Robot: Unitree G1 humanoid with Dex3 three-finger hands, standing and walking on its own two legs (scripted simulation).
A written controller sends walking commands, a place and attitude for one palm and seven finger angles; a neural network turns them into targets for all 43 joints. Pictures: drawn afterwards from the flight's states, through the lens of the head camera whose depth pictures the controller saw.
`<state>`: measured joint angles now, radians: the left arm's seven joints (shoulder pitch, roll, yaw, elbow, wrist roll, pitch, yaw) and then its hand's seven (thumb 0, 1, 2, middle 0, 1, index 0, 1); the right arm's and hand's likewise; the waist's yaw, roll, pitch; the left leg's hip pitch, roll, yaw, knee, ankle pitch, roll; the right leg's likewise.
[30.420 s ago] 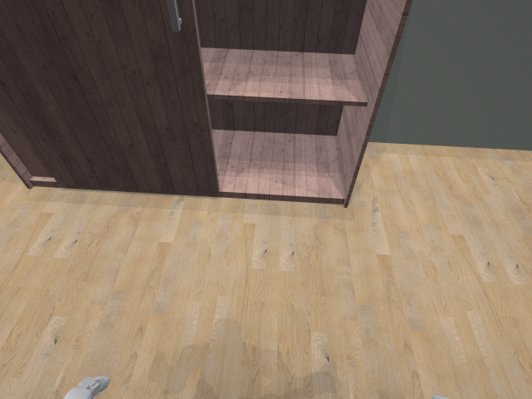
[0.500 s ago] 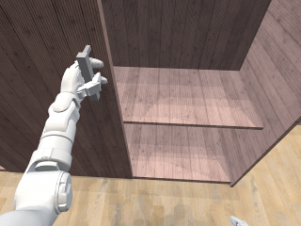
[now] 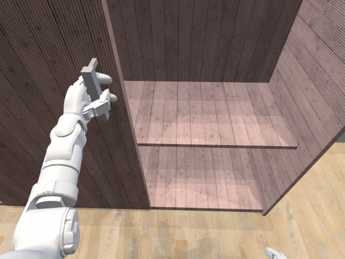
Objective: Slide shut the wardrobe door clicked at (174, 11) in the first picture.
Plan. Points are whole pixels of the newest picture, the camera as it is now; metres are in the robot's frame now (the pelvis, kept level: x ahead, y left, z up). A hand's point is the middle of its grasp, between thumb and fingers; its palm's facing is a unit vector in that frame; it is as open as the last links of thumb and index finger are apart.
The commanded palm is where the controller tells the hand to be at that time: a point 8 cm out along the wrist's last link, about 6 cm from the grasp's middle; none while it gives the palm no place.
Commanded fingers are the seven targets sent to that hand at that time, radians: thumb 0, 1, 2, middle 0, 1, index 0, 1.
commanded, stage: grip the handle and tug to test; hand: left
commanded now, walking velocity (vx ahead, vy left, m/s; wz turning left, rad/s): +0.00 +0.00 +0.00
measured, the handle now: (99, 90) +0.48 +0.18 +0.15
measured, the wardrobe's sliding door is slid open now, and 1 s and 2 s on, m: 0.65 0.59 0.43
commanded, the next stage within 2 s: tug the door sideways, standing still in 0.14 s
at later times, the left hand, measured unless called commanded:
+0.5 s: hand (105, 103) +0.43 +0.15 +0.16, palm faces +0.03 -1.00 -0.01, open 5.5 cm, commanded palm +0.40 +0.18 +0.15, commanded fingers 0.00 0.90 0.90 -0.45 -1.40 -0.45 -1.40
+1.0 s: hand (126, 105) +0.42 +0.10 +0.15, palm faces -0.02 -0.99 -0.12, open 5.8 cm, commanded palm +0.41 +0.14 +0.16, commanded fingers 0.00 0.90 0.90 -0.45 -1.40 -0.45 -1.40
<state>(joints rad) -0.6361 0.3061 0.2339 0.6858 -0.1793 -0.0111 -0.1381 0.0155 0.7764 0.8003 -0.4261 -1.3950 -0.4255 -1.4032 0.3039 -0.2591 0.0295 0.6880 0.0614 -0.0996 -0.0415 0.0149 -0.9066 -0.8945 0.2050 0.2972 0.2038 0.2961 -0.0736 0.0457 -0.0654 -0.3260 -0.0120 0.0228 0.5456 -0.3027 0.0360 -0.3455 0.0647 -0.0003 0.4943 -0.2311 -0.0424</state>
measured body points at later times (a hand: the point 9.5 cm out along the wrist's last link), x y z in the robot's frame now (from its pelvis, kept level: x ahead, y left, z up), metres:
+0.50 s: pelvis +0.03 +0.01 +0.00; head +0.04 -0.01 +0.45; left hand +0.42 +0.21 +0.16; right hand +0.18 -0.23 -0.10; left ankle -0.02 +0.09 -0.73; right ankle +0.01 -0.09 -0.73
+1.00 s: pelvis +0.00 +0.01 +0.00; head +0.02 -0.01 +0.45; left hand +0.42 +0.16 +0.16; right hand +0.12 -0.23 -0.13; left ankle -0.02 +0.09 -0.73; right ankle +0.01 -0.09 -0.73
